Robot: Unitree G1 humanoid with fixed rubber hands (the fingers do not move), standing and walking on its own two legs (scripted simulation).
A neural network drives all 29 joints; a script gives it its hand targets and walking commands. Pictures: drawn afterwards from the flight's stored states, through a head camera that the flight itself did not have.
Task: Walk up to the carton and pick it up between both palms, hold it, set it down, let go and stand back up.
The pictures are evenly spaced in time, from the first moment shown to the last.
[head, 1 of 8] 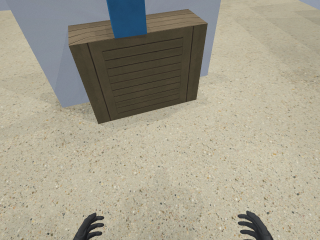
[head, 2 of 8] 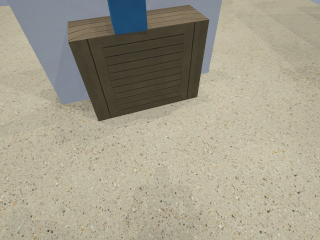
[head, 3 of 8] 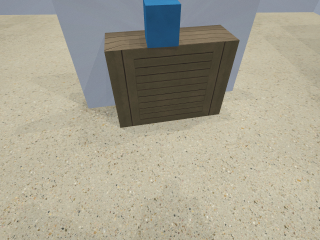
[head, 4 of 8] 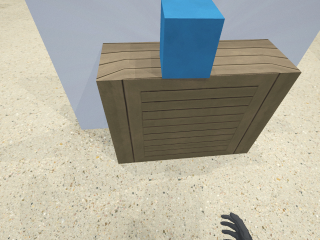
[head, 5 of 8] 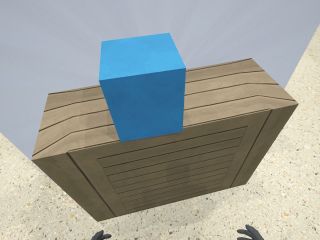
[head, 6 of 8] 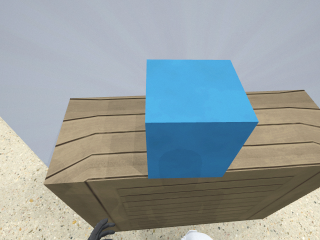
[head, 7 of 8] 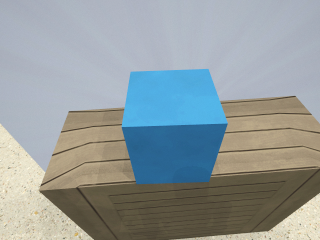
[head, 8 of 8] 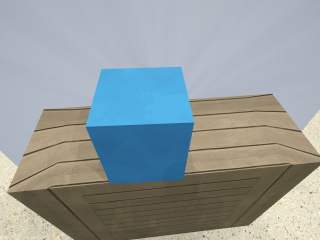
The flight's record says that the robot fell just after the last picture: no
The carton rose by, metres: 0.00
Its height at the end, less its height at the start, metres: +0.00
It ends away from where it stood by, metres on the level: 0.00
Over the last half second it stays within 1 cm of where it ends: yes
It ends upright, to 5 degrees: yes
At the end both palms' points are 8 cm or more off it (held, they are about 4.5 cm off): yes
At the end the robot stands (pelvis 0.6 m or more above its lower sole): yes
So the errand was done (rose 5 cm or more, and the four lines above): no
